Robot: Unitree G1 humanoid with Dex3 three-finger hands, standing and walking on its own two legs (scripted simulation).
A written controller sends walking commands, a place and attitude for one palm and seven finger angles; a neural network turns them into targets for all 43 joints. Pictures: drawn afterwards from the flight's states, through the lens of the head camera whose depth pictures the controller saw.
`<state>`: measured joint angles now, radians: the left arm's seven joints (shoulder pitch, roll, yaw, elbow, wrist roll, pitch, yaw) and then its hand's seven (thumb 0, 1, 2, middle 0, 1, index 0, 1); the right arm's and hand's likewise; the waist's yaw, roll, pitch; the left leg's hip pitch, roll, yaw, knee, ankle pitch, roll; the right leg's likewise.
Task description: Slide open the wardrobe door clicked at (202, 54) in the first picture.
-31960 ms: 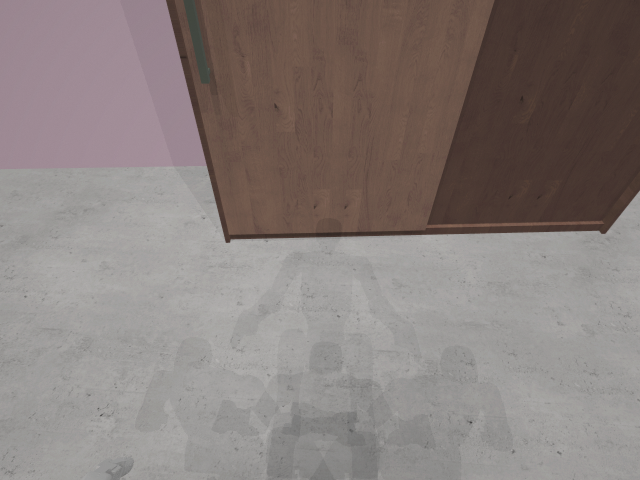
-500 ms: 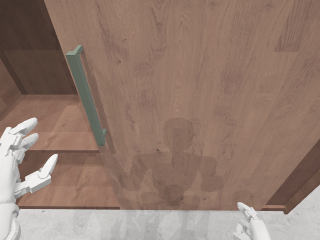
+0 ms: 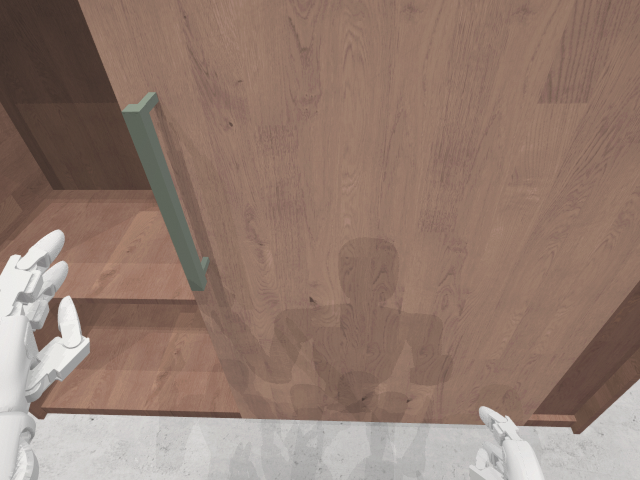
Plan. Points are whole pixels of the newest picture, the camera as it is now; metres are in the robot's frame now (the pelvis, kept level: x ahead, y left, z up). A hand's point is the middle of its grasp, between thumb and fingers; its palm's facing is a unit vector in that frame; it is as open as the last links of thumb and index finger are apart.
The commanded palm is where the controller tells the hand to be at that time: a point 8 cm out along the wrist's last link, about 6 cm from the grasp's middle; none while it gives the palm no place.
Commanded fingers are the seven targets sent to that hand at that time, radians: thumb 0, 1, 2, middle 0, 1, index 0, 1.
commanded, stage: step back with the hand held close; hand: left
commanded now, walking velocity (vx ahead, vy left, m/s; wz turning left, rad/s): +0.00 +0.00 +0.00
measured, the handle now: (177, 204) +0.44 +0.28 +0.13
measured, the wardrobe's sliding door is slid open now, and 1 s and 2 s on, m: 0.66 0.66 0.66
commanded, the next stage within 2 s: stop stepping back and stand still in 0.82 s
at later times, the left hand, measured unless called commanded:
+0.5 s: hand out of the picture +0.13 +0.31 +0.16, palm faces +0.38 -0.81 -0.44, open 7.4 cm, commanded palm +0.08 +0.34 +0.17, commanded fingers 0.00 0.90 0.90 -0.20 -0.30 -0.20 -0.30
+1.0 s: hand out of the picture -0.03 +0.41 +0.17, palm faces +0.55 -0.77 -0.31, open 7.4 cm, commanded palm -0.11 +0.43 +0.17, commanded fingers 0.00 0.90 0.90 -0.20 -0.30 -0.20 -0.30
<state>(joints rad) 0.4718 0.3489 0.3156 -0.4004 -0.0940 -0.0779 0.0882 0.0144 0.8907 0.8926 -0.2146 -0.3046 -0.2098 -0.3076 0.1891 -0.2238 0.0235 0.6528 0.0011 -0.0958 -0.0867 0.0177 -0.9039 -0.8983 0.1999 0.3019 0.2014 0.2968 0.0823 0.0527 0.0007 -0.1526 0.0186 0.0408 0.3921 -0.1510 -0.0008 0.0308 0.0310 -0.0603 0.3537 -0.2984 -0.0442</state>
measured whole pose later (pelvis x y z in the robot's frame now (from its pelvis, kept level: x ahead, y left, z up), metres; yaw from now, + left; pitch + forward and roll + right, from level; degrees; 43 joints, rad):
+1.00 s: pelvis -0.21 +0.12 -0.02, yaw +7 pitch -5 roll -8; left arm 0.31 0.44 0.40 -0.45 -0.05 -0.19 0.12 0.01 0.89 0.89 -0.22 -0.30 -0.21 -0.31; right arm 0.17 -0.20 -0.01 0.61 0.00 -0.10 -0.09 0.02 -0.90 -0.90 0.20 0.30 0.20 0.30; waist 0.03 0.05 0.05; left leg -0.46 -0.02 0.03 0.40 -0.09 0.04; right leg -0.28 0.13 -0.01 0.87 -0.48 -0.01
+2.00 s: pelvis -0.50 +0.25 -0.03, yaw +6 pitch -2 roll -1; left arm 0.50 0.49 0.46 -0.65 -0.04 -0.21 0.11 0.01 0.89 0.90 -0.21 -0.30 -0.21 -0.30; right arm 0.30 -0.10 0.04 0.60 0.00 -0.08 0.00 0.02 -0.90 -0.90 0.21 0.30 0.21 0.30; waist 0.00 -0.03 0.02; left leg -0.56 0.08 -0.04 0.99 -0.48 -0.01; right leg -0.28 0.05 -0.07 0.68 -0.42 -0.09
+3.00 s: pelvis -0.47 +0.31 -0.01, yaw +3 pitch +1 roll -1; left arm 0.59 0.47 0.46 -0.50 -0.05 -0.24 0.15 0.01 0.89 0.89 -0.22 -0.30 -0.21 -0.31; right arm 0.18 -0.18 0.01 0.60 0.02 -0.10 -0.05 0.02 -0.90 -0.90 0.20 0.30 0.20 0.30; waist -0.01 -0.01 0.03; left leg -0.26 0.02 0.07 0.53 -0.28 0.03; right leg -0.20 0.00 -0.02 0.45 -0.26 0.02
